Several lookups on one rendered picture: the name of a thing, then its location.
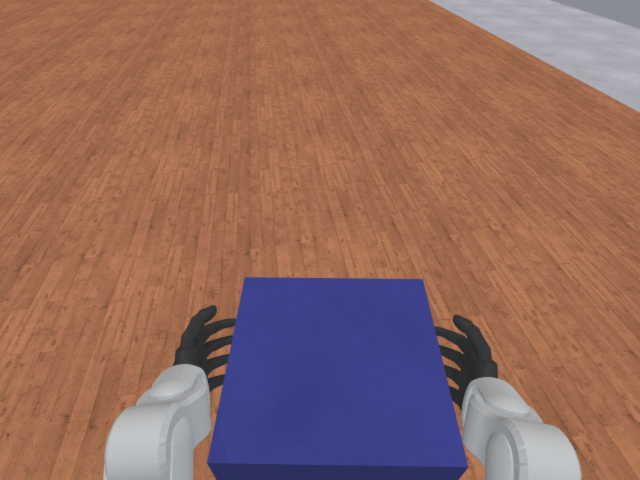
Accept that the left robot forearm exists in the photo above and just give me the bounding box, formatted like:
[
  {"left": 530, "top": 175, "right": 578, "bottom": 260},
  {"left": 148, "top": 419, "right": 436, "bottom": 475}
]
[{"left": 103, "top": 364, "right": 212, "bottom": 480}]

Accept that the right robot forearm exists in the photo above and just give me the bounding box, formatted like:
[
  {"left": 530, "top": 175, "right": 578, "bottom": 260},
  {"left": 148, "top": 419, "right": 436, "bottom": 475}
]
[{"left": 461, "top": 377, "right": 582, "bottom": 480}]

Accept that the left robot hand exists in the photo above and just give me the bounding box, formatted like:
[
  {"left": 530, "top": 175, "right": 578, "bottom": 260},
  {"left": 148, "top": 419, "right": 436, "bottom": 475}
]
[{"left": 173, "top": 305, "right": 236, "bottom": 392}]

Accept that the carton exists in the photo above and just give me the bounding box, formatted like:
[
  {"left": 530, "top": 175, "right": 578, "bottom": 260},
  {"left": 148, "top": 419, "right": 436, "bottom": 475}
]
[{"left": 207, "top": 277, "right": 468, "bottom": 480}]

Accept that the right robot hand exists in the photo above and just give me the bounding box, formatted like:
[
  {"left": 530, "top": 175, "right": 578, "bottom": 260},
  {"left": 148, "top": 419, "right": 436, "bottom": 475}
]
[{"left": 434, "top": 314, "right": 498, "bottom": 410}]

